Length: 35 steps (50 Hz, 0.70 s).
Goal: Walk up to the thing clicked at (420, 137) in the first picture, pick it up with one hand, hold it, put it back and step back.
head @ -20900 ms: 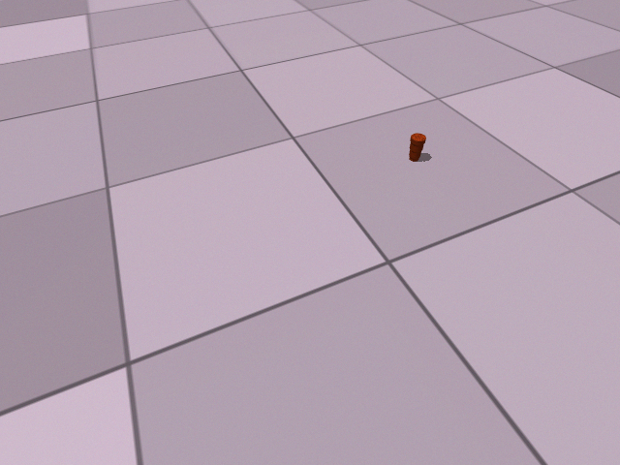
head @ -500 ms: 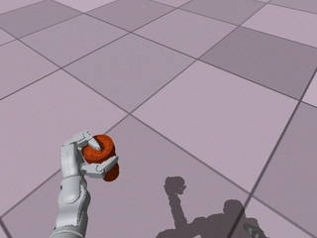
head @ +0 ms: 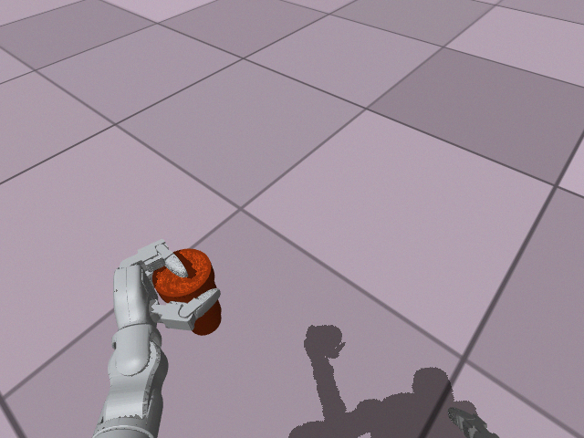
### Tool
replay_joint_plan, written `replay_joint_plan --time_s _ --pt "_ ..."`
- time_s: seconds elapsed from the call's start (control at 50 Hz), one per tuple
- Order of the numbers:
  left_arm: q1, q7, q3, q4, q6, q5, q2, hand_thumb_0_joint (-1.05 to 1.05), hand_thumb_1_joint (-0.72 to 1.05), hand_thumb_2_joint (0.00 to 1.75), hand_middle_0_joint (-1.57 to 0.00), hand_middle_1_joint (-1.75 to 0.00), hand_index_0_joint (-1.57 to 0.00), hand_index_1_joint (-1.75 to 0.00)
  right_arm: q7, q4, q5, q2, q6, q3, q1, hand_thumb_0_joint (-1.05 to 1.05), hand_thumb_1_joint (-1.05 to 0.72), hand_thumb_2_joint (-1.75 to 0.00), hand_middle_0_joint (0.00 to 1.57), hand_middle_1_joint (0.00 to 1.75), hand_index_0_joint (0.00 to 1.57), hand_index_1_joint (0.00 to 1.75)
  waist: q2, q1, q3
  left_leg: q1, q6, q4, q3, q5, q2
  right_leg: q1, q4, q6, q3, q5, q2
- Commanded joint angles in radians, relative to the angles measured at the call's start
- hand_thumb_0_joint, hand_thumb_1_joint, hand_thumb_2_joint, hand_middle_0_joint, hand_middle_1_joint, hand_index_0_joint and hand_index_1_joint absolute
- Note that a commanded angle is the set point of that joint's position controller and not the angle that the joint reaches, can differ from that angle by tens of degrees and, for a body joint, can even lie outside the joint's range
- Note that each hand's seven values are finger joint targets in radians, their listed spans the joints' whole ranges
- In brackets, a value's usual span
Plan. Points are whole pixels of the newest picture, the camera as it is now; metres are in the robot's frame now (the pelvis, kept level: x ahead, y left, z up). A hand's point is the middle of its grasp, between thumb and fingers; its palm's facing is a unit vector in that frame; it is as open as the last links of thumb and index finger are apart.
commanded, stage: crouch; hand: left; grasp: from the side
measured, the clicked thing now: (194, 298) +0.33 +0.17 -0.01
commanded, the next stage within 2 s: lower in 1.88 s
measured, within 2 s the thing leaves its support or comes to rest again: neither
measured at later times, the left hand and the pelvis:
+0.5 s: hand (190, 311) +0.35 +0.20 -0.09, palm faces +0.31 -0.95 -0.04, open 7.3 cm; pelvis -0.02 +0.00 -0.09, yaw -1 degrees
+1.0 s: hand (200, 339) +0.40 +0.24 -0.33, palm faces +0.38 -0.92 -0.04, open 6.9 cm; pelvis -0.07 +0.00 -0.30, yaw -5 degrees
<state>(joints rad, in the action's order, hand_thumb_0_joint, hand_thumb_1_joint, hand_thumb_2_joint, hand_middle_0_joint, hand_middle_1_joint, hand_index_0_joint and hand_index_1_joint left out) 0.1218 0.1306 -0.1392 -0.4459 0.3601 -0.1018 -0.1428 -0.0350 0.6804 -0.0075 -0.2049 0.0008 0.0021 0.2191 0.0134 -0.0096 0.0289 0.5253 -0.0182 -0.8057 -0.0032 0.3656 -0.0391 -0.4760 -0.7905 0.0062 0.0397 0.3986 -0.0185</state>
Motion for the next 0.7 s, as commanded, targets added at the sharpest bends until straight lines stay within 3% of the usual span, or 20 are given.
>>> replay_joint_plan --time_s 0.0,0.04,0.08,0.1,0.16,0.18,0.22,0.26,0.28,0.3,0.34,0.4,0.42,0.46,0.48,0.52,0.54,0.58,0.62,0.68 --pt "0.331 0.011 -0.046 0.271 0.110 -0.017 -0.108 0.00 0.18 1.18 -1.20 -1.32 -1.22 -1.31 -0.003 -0.120 -0.005 -0.125 -0.038 0.045 -0.049 0.00 -0.88 -0.90 0.20 0.30 0.20 0.30 0.009 -0.009 0.233 -0.127 0.014 0.111 0.000 -0.136 0.024 0.037 0.113 -0.008 0.003 -0.201 0.028" --pt "0.292 0.014 -0.061 0.204 0.117 -0.020 -0.100 0.00 0.15 1.18 -1.18 -1.31 -1.20 -1.31 0.000 -0.118 -0.005 -0.123 -0.038 0.045 -0.050 0.00 -0.88 -0.90 0.20 0.30 0.20 0.30 -0.029 -0.007 0.224 -0.095 0.019 0.099 -0.002 -0.133 0.023 0.029 0.105 -0.005 0.004 -0.203 0.027" --pt "0.326 0.009 -0.059 0.222 0.141 -0.011 -0.114 0.00 0.17 1.19 -1.20 -1.32 -1.22 -1.32 0.003 -0.115 -0.008 -0.128 -0.037 0.051 -0.048 0.00 -0.88 -0.90 0.20 0.30 0.20 0.30 -0.011 -0.014 0.226 -0.082 0.019 0.087 0.001 -0.117 0.025 0.004 0.090 -0.006 -0.001 -0.191 0.023" --pt "0.361 0.010 -0.070 0.240 0.153 -0.002 -0.139 0.00 0.17 1.18 -1.19 -1.31 -1.21 -1.31 0.003 -0.106 -0.012 -0.127 -0.034 0.054 -0.035 0.00 -0.88 -0.90 0.20 0.30 0.20 0.30 0.011 -0.010 0.274 -0.089 0.018 0.072 0.000 -0.138 0.024 0.004 0.076 -0.008 -0.004 -0.209 0.022" --pt "0.311 -0.004 -0.076 0.101 0.180 -0.009 -0.106 0.00 0.16 1.16 -1.18 -1.30 -1.20 -1.29 0.009 -0.087 -0.018 -0.134 -0.037 0.064 -0.020 0.00 -0.88 -0.90 0.20 0.30 0.20 0.30 -0.044 -0.033 0.245 -0.031 0.026 0.018 -0.004 -0.162 0.021 -0.054 0.034 -0.004 -0.005 -0.247 0.020" --pt "0.338 -0.004 -0.095 0.124 0.199 -0.009 -0.124 0.00 0.15 1.17 -1.15 -1.28 -1.17 -1.28 0.011 -0.084 -0.020 -0.134 -0.035 0.065 -0.016 0.00 -0.88 -0.90 0.20 0.30 0.20 0.30 -0.019 -0.024 0.275 -0.020 0.025 0.000 -0.003 -0.174 0.021 -0.068 0.016 -0.007 -0.007 -0.258 0.017" --pt "0.339 -0.011 -0.096 0.036 0.230 -0.009 -0.106 0.00 0.18 1.14 -1.14 -1.26 -1.16 -1.26 0.019 -0.081 -0.028 -0.138 -0.034 0.069 -0.017 0.00 -0.88 -0.90 0.20 0.30 0.20 0.30 -0.023 -0.034 0.264 0.030 0.023 -0.039 -0.011 -0.139 0.019 -0.138 -0.025 -0.012 -0.004 -0.209 0.020" --pt "0.401 -0.011 -0.133 0.051 0.278 0.002 -0.159 0.00 0.18 1.14 -1.16 -1.27 -1.17 -1.26 0.026 -0.073 -0.037 -0.138 -0.034 0.076 -0.004 0.00 -0.88 -0.90 0.20 0.30 0.20 0.30 0.011 -0.026 0.339 0.057 0.025 -0.101 -0.009 -0.162 0.020 -0.178 -0.075 -0.013 -0.013 -0.226 0.016" --pt "0.368 -0.014 -0.140 -0.044 0.293 0.005 -0.147 0.00 0.16 1.15 -1.16 -1.27 -1.18 -1.27 0.031 -0.071 -0.040 -0.141 -0.032 0.077 -0.004 0.00 -0.88 -0.90 0.20 0.30 0.20 0.30 -0.003 -0.030 0.319 0.111 0.024 -0.130 -0.012 -0.136 0.022 -0.224 -0.105 -0.016 -0.011 -0.196 0.021" --pt "0.404 -0.015 -0.154 -0.005 0.327 0.000 -0.165 0.00 0.14 1.15 -1.16 -1.28 -1.18 -1.28 0.036 -0.072 -0.043 -0.140 -0.031 0.077 -0.002 0.00 -0.88 -0.90 0.20 0.30 0.20 0.30 0.000 -0.028 0.362 0.143 0.026 -0.171 -0.010 -0.149 0.021 -0.239 -0.136 -0.015 -0.016 -0.214 0.017" --pt "0.438 -0.024 -0.155 -0.073 0.372 -0.002 -0.159 0.00 0.15 1.14 -1.17 -1.27 -1.18 -1.27 0.044 -0.063 -0.051 -0.146 -0.032 0.080 0.001 0.00 -0.89 -0.90 0.20 0.30 0.20 0.30 0.010 -0.043 0.403 0.209 0.027 -0.247 -0.021 -0.122 0.022 -0.342 -0.215 -0.020 -0.010 -0.175 0.025" --pt "0.536 -0.045 -0.165 -0.110 0.439 0.000 -0.207 0.00 0.18 1.13 -1.15 -1.25 -1.16 -1.25 0.052 -0.058 -0.058 -0.160 -0.035 0.080 0.000 0.00 -0.89 -0.90 0.20 0.30 0.20 0.30 0.054 -0.063 0.506 0.302 0.028 -0.374 -0.030 -0.102 0.021 -0.471 -0.330 -0.025 -0.019 -0.146 0.025" --pt "0.529 -0.053 -0.189 -0.146 0.453 -0.002 -0.228 0.00 0.18 1.13 -1.14 -1.25 -1.16 -1.25 0.055 -0.050 -0.060 -0.171 -0.037 0.081 0.003 0.00 -0.89 -0.90 0.20 0.30 0.20 0.30 0.053 -0.054 0.543 0.329 0.031 -0.413 -0.035 -0.113 0.018 -0.504 -0.366 -0.025 -0.021 -0.148 0.026" --pt "0.588 -0.059 -0.196 -0.180 0.476 -0.004 -0.243 0.00 0.11 1.12 -1.13 -1.23 -1.14 -1.24 0.064 -0.062 -0.062 -0.178 -0.035 0.075 -0.006 0.00 -0.89 -0.90 0.20 0.30 0.20 0.30 0.081 -0.054 0.567 0.386 0.023 -0.460 -0.045 -0.078 0.016 -0.602 -0.442 -0.035 -0.008 -0.096 0.036" --pt "0.620 -0.056 -0.237 -0.190 0.490 -0.008 -0.278 0.00 0.13 1.12 -1.13 -1.23 -1.14 -1.24 0.066 -0.060 -0.066 -0.191 -0.031 0.077 -0.001 0.00 -0.89 -0.90 0.20 0.30 0.20 0.30 0.100 -0.052 0.609 0.398 0.021 -0.486 -0.052 -0.082 0.014 -0.645 -0.476 -0.038 -0.001 -0.083 0.037" --pt "0.629 -0.053 -0.256 -0.266 0.493 -0.017 -0.278 0.00 0.14 1.16 -1.15 -1.25 -1.15 -1.26 0.071 -0.058 -0.071 -0.201 -0.025 0.076 0.008 0.00 -0.89 -0.91 0.20 0.30 0.20 0.30 0.091 -0.056 0.638 0.470 0.019 -0.539 -0.056 -0.072 0.015 -0.689 -0.532 -0.039 0.002 -0.071 0.038" --pt "0.661 -0.050 -0.276 -0.224 0.503 -0.020 -0.318 0.00 0.16 1.18 -1.15 -1.26 -1.15 -1.27 0.076 -0.072 -0.070 -0.193 -0.024 0.068 -0.011 0.00 -0.89 -0.91 0.20 0.30 0.20 0.30 0.099 -0.033 0.679 0.503 0.022 -0.574 -0.046 -0.070 0.015 -0.682 -0.542 -0.033 -0.022 -0.073 0.037" --pt "0.656 -0.052 -0.306 -0.304 0.501 -0.021 -0.323 0.00 0.17 1.19 -1.16 -1.28 -1.17 -1.29 0.082 -0.059 -0.075 -0.203 -0.017 0.070 0.003 0.00 -0.91 -0.91 0.20 0.30 0.20 0.30 0.081 -0.047 0.687 0.575 0.025 -0.631 -0.048 -0.060 0.013 -0.726 -0.588 -0.029 -0.026 -0.069 0.039" --pt "0.698 -0.061 -0.295 -0.315 0.506 -0.011 -0.323 0.00 0.23 1.23 -1.17 -1.30 -1.18 -1.31 0.091 -0.040 -0.083 -0.216 -0.013 0.075 0.018 0.00 -0.91 -0.91 0.20 0.30 0.20 0.30 0.101 -0.063 0.720 0.614 0.027 -0.687 -0.053 -0.076 0.012 -0.788 -0.647 -0.032 -0.020 -0.083 0.041" --pt "0.730 -0.073 -0.330 -0.346 0.508 0.007 -0.379 0.00 0.23 1.25 -1.19 -1.32 -1.20 -1.33 0.100 -0.040 -0.086 -0.220 -0.007 0.070 0.019 0.00 -0.91 -0.91 0.20 0.30 0.20 0.30 0.086 -0.070 0.749 0.708 0.031 -0.760 -0.052 -0.053 0.011 -0.831 -0.710 -0.032 -0.020 -0.068 0.046"
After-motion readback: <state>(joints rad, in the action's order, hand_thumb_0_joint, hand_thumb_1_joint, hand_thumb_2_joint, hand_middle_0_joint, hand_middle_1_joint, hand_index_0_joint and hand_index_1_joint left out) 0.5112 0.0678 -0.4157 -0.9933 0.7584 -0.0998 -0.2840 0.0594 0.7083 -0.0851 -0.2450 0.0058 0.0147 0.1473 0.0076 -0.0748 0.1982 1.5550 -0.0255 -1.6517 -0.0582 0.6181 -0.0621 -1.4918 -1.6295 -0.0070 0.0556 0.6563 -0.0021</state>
